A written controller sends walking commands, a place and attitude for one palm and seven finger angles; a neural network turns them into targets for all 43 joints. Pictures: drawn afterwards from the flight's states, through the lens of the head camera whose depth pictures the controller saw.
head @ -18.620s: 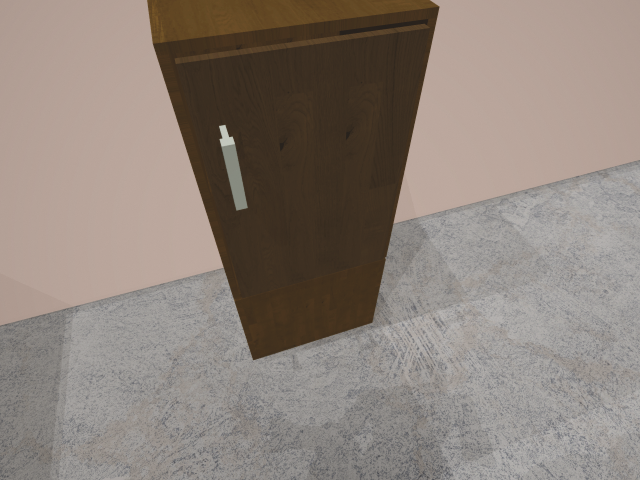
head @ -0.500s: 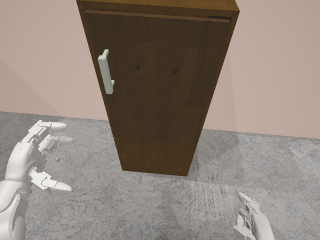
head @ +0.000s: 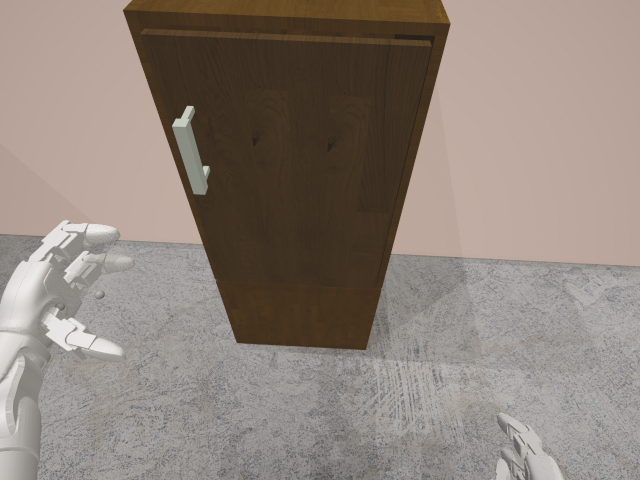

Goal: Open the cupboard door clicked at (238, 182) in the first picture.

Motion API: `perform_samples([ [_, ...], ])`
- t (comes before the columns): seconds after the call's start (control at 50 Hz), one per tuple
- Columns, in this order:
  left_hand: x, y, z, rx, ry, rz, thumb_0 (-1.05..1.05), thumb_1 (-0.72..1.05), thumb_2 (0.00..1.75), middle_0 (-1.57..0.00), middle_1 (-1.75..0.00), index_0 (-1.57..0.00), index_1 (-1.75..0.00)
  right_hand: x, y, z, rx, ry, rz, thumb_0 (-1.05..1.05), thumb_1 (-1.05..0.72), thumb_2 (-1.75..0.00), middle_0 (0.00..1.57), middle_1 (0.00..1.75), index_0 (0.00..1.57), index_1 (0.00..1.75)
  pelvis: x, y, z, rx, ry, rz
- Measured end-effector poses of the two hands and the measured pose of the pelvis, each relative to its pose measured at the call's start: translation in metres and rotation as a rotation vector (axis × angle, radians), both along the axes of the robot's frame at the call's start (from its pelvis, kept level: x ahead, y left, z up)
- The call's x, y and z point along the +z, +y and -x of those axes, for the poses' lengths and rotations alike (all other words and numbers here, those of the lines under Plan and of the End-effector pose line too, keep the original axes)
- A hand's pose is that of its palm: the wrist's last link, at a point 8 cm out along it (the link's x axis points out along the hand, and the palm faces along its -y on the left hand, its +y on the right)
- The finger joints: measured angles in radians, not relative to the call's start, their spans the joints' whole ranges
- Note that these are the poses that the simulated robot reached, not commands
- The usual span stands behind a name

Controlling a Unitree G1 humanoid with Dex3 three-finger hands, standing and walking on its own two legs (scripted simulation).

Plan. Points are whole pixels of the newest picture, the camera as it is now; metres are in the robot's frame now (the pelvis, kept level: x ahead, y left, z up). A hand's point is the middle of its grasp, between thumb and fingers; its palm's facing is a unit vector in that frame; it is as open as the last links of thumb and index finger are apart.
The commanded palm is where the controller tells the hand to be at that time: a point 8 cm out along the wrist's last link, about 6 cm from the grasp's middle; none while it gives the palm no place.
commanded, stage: raise the hand with hooked fingers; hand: left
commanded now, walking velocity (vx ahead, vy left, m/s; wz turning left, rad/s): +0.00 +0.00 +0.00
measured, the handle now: (194, 151) +0.57 +0.24 +0.08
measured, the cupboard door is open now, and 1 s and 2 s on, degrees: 0 0 0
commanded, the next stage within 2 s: move the hooked fingers beside the handle in 0.22 s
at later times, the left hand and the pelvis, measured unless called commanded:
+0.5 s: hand (104, 285) +0.30 +0.27 +0.10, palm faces +0.07 -1.00 -0.02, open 13.9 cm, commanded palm +0.28 +0.32 +0.10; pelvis +0.00 -0.02 +0.00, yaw +0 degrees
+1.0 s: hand (122, 233) +0.38 +0.29 +0.09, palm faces +0.02 -1.00 +0.00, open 13.9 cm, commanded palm +0.36 +0.33 +0.09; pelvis +0.00 +0.00 -0.01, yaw -1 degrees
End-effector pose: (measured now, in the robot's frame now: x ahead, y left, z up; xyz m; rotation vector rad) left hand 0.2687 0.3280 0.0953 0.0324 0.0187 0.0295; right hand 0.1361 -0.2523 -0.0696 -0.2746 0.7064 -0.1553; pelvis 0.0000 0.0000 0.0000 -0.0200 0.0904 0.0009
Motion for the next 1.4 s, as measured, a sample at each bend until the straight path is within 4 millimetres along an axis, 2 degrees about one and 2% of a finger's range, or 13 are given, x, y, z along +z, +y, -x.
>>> perform_samples([
  [0.36,0.005,-0.012,0.002,0.013,-0.012,0.000,-0.01,-0.50,0.30,-0.31,-1.20,-0.30,-1.20,-0.003,-0.003,-0.014,0.013,-0.032,-0.035,0.01,-0.90,-0.90,0.20,0.30,0.21,0.30,-0.001,-0.013,0.000,0.002,-0.003,-0.007],
  [0.46,0.003,-0.007,-0.003,0.032,-0.016,0.008,-0.01,-0.50,0.30,-0.31,-1.20,-0.31,-1.20,-0.004,-0.006,-0.013,0.018,-0.020,-0.022,0.01,-0.90,-0.90,0.20,0.30,0.21,0.30,-0.002,-0.015,0.002,0.006,0.000,-0.007],
  [0.62,0.005,0.000,-0.030,0.012,-0.019,0.016,-0.01,-0.50,0.30,-0.31,-1.20,-0.30,-1.20,-0.010,-0.014,0.003,-0.010,0.038,0.006,0.01,-0.90,-0.90,0.20,0.30,0.21,0.30,-0.004,-0.015,0.006,0.008,0.015,-0.003],
  [0.8,0.000,0.004,-0.064,-0.004,-0.001,0.026,-0.01,-0.50,0.30,-0.31,-1.20,-0.30,-1.20,-0.018,-0.019,0.037,-0.065,0.139,0.022,0.01,-0.90,-0.90,0.20,0.30,0.21,0.30,-0.007,-0.009,0.007,-0.007,0.049,-0.001],
  [1.0,-0.005,0.012,-0.094,-0.009,-0.002,0.029,-0.01,-0.50,0.30,-0.31,-1.20,-0.30,-1.20,-0.025,-0.015,0.070,-0.117,0.261,0.034,0.01,-0.90,-0.90,0.20,0.30,0.21,0.30,-0.009,0.001,0.004,-0.016,0.087,0.006],
  [1.4,-0.008,0.023,-0.145,-0.017,-0.006,0.041,-0.01,-0.50,0.30,-0.30,-1.20,-0.30,-1.20,-0.030,-0.003,0.087,-0.157,0.385,0.052,0.01,-0.90,-0.90,0.20,0.30,0.21,0.30,-0.014,0.015,-0.002,-0.024,0.152,0.022],
])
